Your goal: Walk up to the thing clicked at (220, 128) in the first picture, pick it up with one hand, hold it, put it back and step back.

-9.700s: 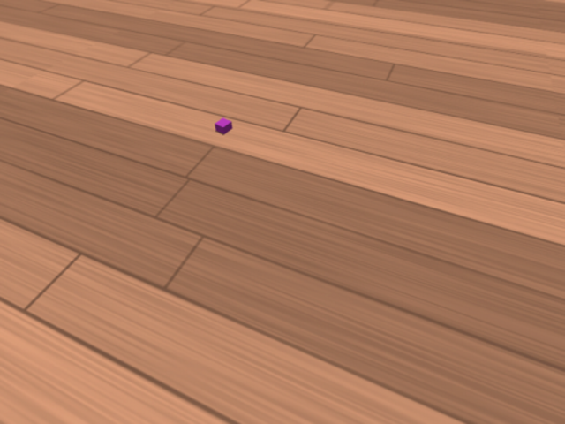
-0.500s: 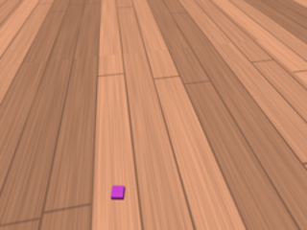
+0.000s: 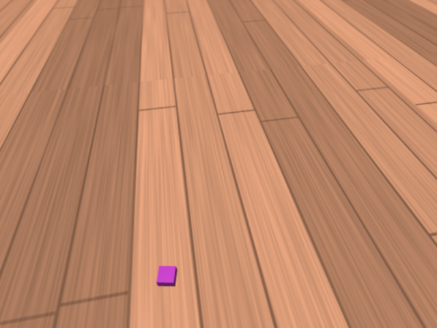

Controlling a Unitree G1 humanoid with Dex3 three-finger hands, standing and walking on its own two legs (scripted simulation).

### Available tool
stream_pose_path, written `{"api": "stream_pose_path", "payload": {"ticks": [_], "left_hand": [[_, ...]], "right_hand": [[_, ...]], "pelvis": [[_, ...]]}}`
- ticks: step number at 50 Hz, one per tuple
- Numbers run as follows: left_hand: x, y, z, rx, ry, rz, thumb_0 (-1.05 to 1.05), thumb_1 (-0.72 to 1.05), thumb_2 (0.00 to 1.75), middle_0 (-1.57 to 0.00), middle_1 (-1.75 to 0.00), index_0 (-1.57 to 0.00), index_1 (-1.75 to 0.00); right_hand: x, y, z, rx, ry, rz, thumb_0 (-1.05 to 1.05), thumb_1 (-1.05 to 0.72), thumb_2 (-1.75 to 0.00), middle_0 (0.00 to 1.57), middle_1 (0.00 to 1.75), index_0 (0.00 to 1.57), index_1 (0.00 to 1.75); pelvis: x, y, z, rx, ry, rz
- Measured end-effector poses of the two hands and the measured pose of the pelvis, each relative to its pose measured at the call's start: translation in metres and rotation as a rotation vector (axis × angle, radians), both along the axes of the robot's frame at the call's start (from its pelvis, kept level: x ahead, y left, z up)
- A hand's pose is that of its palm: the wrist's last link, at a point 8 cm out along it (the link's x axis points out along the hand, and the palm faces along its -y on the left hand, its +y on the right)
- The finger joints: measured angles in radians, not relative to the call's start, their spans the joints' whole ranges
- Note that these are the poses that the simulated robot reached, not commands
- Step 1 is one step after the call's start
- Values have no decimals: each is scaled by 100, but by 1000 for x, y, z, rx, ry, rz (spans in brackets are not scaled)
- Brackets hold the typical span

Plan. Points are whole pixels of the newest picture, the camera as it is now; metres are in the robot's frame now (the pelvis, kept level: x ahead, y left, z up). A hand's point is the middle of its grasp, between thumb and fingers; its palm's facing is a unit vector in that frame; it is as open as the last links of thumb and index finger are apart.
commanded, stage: stand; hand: left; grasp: from above
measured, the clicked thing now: (167, 276) +0.44 +0.27 -0.76
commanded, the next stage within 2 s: rise first in 0.38 s
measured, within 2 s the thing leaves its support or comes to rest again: neither
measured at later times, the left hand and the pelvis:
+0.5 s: hand out of the picture +0.06 +0.26 -0.16, palm faces -0.02 -0.94 -0.35, open 7.4 cm; pelvis +0.00 +0.00 +0.00, yaw +0 degrees
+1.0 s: hand out of the picture +0.13 +0.27 -0.20, palm faces -0.07 -0.91 -0.41, open 12.7 cm; pelvis -0.02 +0.01 -0.05, yaw +0 degrees
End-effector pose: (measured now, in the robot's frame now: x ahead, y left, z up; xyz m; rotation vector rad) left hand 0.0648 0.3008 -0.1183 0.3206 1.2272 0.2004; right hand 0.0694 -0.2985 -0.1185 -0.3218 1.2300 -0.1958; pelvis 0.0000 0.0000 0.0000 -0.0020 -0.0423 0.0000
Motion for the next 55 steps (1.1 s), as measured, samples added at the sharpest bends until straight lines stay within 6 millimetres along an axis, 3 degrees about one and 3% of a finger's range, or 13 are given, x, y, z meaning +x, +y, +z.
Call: {"api": "stream_pose_path", "payload": {"ticks": [25, 28, 34, 37, 46, 55], "left_hand": [[-6, 1, 1, 5, 1, -2, 0, 90, 90, -21, -30, -21, -30], [9, -3, 1, -2, -81, 30, 1, 86, 90, -22, -34, -21, -34], [53, -2, -9, -12, -133, -8, 0, 60, 87, -24, -55, -23, -55], [65, 1, -11, 4, -142, -45, 0, 42, 86, -24, -67, -24, -67], [58, 6, -29, 49, -69, -75, 0, -16, 85, -26, -84, -25, -85], [54, 10, -50, 84, -99, -126, 0, -35, 84, -29, -86, -27, -88]], "right_hand": [[-8, 0, -1, 4, 4, -4, 0, -91, -90, 20, 30, 20, 30], [-2, 6, 0, 5, -71, -1, 0, -91, -90, 20, 30, 20, 30], [5, 28, -5, 37, -161, 6, 0, -90, -89, 20, 30, 20, 30], [6, 37, -9, 57, -191, -3, 0, -89, -89, 20, 30, 20, 30], [21, 53, -19, 84, -277, 12, 0, -89, -89, 20, 30, 20, 30], [50, 56, -36, 56, -363, 57, 1, -91, -90, 20, 30, 20, 30]], "pelvis": [[-5, 0, 0, 1, -3, 0], [-10, 0, -3, -1, 26, 12], [-21, -1, -15, -4, 104, 9], [-21, 1, -20, -4, 127, 3], [-18, 9, -38, -11, 195, 0], [-17, 13, -68, -24, 265, 4]]}}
